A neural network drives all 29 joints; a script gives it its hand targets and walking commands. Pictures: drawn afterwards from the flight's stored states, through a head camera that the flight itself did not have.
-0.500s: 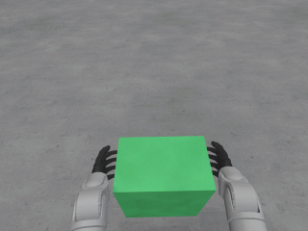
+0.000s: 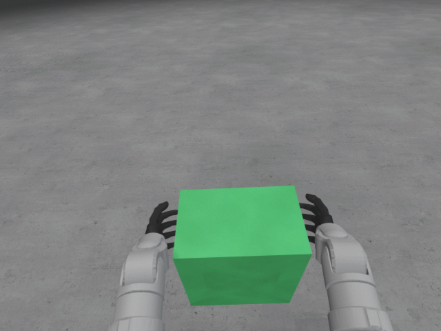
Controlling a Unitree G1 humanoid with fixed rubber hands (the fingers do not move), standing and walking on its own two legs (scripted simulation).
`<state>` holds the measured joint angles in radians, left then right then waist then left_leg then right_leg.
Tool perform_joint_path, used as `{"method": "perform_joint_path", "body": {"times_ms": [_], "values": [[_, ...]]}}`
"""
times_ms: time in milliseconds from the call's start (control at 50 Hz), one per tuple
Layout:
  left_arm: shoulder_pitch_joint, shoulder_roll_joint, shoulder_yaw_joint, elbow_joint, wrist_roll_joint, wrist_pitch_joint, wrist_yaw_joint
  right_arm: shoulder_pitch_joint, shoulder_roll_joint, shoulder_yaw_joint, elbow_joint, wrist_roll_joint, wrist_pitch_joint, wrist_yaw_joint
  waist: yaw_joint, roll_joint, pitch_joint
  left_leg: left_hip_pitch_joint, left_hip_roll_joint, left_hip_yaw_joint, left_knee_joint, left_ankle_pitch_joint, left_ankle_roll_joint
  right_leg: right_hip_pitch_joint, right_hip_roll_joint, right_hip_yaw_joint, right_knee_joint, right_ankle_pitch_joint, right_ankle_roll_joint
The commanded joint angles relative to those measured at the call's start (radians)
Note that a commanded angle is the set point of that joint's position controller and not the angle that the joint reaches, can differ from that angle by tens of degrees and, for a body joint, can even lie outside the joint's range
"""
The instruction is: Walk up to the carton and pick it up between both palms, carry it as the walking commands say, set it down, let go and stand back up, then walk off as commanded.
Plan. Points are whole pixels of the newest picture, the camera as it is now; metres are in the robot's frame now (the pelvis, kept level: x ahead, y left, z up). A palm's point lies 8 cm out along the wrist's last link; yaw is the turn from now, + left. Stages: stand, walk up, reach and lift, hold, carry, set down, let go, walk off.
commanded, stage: hold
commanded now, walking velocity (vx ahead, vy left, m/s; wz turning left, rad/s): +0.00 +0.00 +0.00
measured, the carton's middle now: (238, 250) +0.31 -0.05 -0.04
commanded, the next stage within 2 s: set down in 0.10 s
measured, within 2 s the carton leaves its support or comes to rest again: neither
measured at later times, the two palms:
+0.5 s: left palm (159, 243) +0.32 +0.11 +0.00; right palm (312, 236) +0.29 -0.20 +0.00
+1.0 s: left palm (168, 257) +0.34 +0.11 -0.07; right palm (305, 249) +0.31 -0.20 -0.08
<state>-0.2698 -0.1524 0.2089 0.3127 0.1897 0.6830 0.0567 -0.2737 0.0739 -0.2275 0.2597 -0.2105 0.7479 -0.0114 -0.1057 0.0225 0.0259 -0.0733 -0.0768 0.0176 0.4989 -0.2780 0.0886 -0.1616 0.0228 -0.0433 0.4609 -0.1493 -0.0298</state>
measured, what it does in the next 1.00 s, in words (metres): stands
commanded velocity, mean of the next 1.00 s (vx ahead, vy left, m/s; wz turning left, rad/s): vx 0.00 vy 0.00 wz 0.00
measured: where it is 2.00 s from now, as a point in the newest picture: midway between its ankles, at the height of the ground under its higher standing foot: outside the picture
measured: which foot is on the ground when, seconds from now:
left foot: down 0.00-1.00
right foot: down 0.00-1.00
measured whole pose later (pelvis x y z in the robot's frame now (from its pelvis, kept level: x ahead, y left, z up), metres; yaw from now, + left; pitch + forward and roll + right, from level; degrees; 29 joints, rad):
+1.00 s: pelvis -0.01 -0.01 -0.04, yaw +1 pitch +14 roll +0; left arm -0.44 -0.17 0.37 0.57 0.25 0.25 0.03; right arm -0.41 0.12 -0.42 0.48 -0.28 0.30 0.03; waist -0.06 0.05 -0.01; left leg -0.70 -0.08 0.02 0.81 -0.35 0.07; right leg -0.78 0.02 -0.05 0.76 -0.22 -0.05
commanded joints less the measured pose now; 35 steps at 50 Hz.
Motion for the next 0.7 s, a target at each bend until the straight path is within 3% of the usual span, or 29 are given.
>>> {"method": "perform_joint_path", "body": {"times_ms": [0,80,100,120,260,400,680], "values": [[-0.617,-0.864,-0.523,-0.024,-0.22,-0.045,-0.219,-0.598,0.853,0.533,-0.042,0.253,-0.046,0.242,0.006,-0.04,-0.215,-0.246,0.064,-0.224,-0.193,-0.091,0.005,0.251,0.04,0.14,-0.032,-0.06,-0.007],[-0.599,-0.892,-0.491,0.025,-0.191,-0.045,-0.241,-0.575,0.897,0.513,-0.001,0.242,-0.04,0.259,0.009,-0.042,-0.199,-0.257,0.068,-0.222,-0.21,-0.045,0.006,0.275,0.041,0.137,-0.044,-0.009,-0.007],[-0.614,-0.913,-0.434,0.101,-0.151,-0.045,-0.251,-0.55,0.881,0.42,0.106,0.159,-0.044,0.256,-0.008,0.011,-0.031,-0.318,0.086,-0.209,-0.198,-0.091,-0.023,0.208,0.011,0.164,-0.049,-0.018,-0.041],[-0.605,-0.911,-0.399,0.127,-0.133,-0.054,-0.26,-0.545,0.888,0.38,0.133,0.135,-0.049,0.259,-0.002,0.0,-0.075,-0.288,0.08,-0.205,-0.199,-0.114,-0.025,0.23,0.011,0.161,-0.049,-0.036,-0.04],[-0.582,-0.928,-0.371,0.167,-0.114,-0.145,-0.265,-0.559,0.921,0.38,0.105,0.122,-0.131,0.26,0.019,-0.043,-0.221,-0.229,0.066,-0.195,-0.137,0.074,-0.025,0.241,0.002,0.168,-0.028,0.117,-0.026],[-0.549,-0.948,-0.452,0.115,-0.129,-0.224,-0.255,-0.518,0.929,0.46,0.053,0.142,-0.225,0.258,0.024,-0.021,-0.357,-0.24,0.058,-0.213,-0.073,0.229,-0.03,0.236,0.007,0.183,0.028,0.272,-0.028],[-0.547,-0.897,-0.346,0.268,-0.041,-0.354,-0.248,-0.531,0.864,0.337,0.211,0.069,-0.38,0.249,0.041,-0.009,-0.372,-0.446,0.041,-0.209,0.028,0.139,-0.016,0.058,0.012,0.192,0.143,0.184,-0.044]]}}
